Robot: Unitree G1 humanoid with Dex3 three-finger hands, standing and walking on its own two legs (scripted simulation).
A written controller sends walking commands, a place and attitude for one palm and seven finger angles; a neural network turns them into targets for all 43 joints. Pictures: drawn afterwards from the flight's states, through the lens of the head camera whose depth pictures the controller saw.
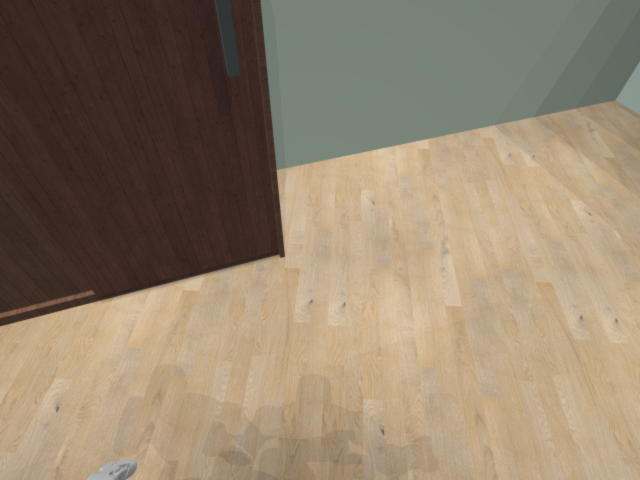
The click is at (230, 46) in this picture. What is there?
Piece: wardrobe's sliding door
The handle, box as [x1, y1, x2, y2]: [215, 0, 240, 76]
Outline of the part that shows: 215,0 227,72 229,76 240,74 229,0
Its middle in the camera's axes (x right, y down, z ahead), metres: -0.22 -0.51 +0.84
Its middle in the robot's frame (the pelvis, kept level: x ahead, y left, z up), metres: +0.98 +0.28 +0.19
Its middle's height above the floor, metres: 0.96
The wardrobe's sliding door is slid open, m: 0.00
